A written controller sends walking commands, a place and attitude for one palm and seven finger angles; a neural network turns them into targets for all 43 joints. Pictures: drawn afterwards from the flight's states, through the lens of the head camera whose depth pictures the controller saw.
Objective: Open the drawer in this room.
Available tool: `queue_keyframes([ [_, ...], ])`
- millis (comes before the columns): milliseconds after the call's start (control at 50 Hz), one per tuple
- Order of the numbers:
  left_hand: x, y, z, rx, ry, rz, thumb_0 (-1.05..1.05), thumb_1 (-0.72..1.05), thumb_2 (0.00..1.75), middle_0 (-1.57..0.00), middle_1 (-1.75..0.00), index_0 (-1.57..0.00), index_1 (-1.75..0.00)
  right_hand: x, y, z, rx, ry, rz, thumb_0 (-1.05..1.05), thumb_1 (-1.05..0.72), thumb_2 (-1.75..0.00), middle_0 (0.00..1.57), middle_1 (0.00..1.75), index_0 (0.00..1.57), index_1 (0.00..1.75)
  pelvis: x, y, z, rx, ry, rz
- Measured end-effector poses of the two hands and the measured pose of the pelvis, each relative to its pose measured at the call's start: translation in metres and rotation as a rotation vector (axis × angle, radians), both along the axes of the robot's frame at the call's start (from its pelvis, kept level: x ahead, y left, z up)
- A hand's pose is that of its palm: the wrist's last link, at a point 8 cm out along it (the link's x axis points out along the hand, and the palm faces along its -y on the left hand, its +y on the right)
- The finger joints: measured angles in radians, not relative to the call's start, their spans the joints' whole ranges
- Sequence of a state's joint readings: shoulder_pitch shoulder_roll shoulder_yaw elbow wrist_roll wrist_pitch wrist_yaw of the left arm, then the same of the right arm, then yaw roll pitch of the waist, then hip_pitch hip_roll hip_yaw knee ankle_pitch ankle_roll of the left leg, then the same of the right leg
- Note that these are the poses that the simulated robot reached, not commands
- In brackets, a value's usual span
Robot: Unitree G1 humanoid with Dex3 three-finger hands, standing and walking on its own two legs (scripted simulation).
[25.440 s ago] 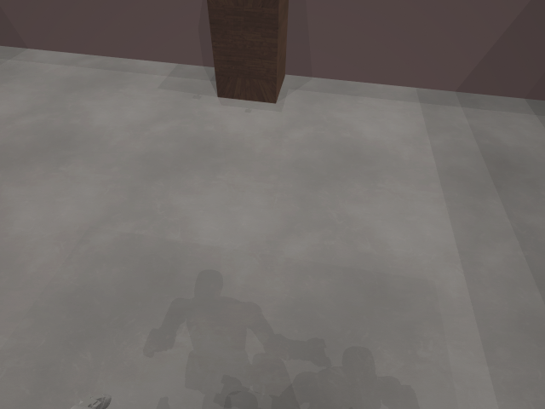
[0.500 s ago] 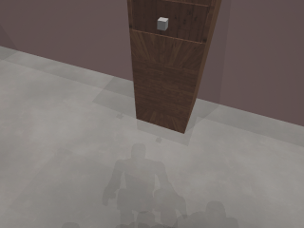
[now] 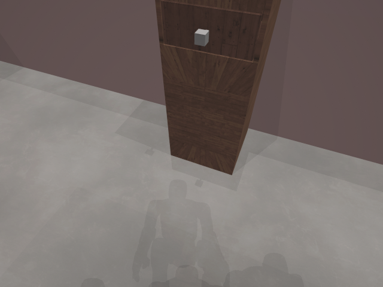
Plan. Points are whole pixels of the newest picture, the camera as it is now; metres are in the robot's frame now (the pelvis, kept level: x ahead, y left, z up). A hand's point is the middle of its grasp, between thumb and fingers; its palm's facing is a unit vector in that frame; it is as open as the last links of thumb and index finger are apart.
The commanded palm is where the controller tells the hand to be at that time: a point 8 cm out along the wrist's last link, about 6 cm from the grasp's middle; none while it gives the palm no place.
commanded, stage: look at it before walking up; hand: left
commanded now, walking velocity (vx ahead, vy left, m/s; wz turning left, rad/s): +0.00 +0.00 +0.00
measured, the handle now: (203, 35) +0.95 +0.01 +0.10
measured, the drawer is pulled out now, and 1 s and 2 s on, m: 0.00 0.00 0.00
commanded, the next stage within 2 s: turn to face it in 0.60 s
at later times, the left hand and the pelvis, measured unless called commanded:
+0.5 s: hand out of the picture -0.02 +0.16 -0.18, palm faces +0.03 -0.99 -0.16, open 7.4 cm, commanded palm none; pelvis +0.00 +0.01 +0.00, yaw +0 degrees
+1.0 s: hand out of the picture +0.00 +0.19 -0.19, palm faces -0.05 -0.98 -0.19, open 7.4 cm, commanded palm none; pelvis -0.01 +0.01 -0.01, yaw -6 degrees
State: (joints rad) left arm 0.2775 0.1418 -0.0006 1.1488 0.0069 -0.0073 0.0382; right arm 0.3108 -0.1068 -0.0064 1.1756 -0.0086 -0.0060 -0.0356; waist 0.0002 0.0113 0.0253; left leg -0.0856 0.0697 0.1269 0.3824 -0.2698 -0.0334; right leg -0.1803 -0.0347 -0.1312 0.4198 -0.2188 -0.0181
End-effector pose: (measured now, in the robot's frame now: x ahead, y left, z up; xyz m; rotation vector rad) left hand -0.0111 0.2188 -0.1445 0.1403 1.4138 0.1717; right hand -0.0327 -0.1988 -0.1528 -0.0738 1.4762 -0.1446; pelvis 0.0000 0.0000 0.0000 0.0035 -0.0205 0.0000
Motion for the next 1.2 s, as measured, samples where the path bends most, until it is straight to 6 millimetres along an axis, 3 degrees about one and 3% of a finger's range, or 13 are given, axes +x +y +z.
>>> queue_keyframes([
  [100, -0.018, -0.012, -0.003, -0.034, 0.042, 0.015, 0.0, 0.92, 0.9, -0.2, -0.3, -0.19, -0.3, 0.015, -0.004, 0.002, -0.018, -0.033, 0.016, 0.01, -0.91, -0.89, 0.19, 0.3, 0.2, 0.3, 0.001, 0.001, 0.0, -0.001, -0.003, -0.001],
  [240, -0.028, -0.021, -0.005, -0.065, 0.065, 0.023, 0.0, 0.91, 0.9, -0.2, -0.3, -0.2, -0.3, 0.02, -0.008, 0.005, -0.041, -0.046, 0.02, 0.01, -0.92, -0.89, 0.19, 0.3, 0.2, 0.3, 0.0, 0.003, 0.0, -0.002, -0.002, -0.004],
  [640, -0.01, 0.003, -0.003, -0.024, 0.018, -0.011, 0.0, 0.91, 0.9, -0.2, -0.3, -0.19, -0.3, -0.004, 0.016, 0.002, 0.0, -0.011, -0.017, 0.01, -0.91, -0.89, 0.19, 0.3, 0.2, 0.3, -0.002, 0.012, 0.0, -0.001, -0.003, -0.011],
  [840, -0.009, 0.008, -0.006, -0.033, 0.037, -0.02, 0.0, 0.91, 0.9, -0.2, -0.3, -0.19, -0.3, -0.011, 0.017, 0.002, -0.022, 0.0, -0.044, 0.01, -0.9, -0.89, 0.19, 0.3, 0.2, 0.3, -0.006, 0.018, -0.002, -0.001, 0.0, -0.041],
  [960, 0.0, 0.015, -0.012, -0.023, 0.058, -0.063, 0.0, 0.91, 0.9, -0.2, -0.3, -0.2, -0.3, -0.01, 0.007, -0.005, -0.048, -0.025, -0.098, 0.01, -0.9, -0.89, 0.2, 0.3, 0.2, 0.3, -0.013, 0.017, -0.01, 0.016, 0.007, -0.091],
  [1080, 0.027, 0.015, -0.011, 0.041, 0.021, -0.108, 0.0, 0.91, 0.9, -0.2, -0.3, -0.19, -0.3, -0.005, -0.016, -0.024, -0.041, -0.049, -0.135, 0.01, -0.9, -0.89, 0.2, 0.3, 0.2, 0.3, -0.011, 0.001, -0.022, 0.04, 0.006, -0.14],
  [1140, 0.04, 0.009, -0.008, 0.067, -0.024, -0.13, 0.0, 0.91, 0.9, -0.2, -0.3, -0.19, -0.3, 0.004, -0.033, -0.031, -0.039, -0.059, -0.143, 0.01, -0.9, -0.89, 0.2, 0.3, 0.2, 0.3, -0.011, -0.007, -0.025, 0.028, 0.016, -0.149],
  [1200, 0.047, 0.002, 0.0, 0.072, -0.042, -0.141, 0.0, 0.91, 0.9, -0.2, -0.3, -0.19, -0.3, 0.02, -0.046, -0.023, -0.051, -0.091, -0.137, 0.01, -0.9, -0.89, 0.2, 0.3, 0.2, 0.3, -0.014, -0.012, -0.018, 0.029, 0.024, -0.162],
])
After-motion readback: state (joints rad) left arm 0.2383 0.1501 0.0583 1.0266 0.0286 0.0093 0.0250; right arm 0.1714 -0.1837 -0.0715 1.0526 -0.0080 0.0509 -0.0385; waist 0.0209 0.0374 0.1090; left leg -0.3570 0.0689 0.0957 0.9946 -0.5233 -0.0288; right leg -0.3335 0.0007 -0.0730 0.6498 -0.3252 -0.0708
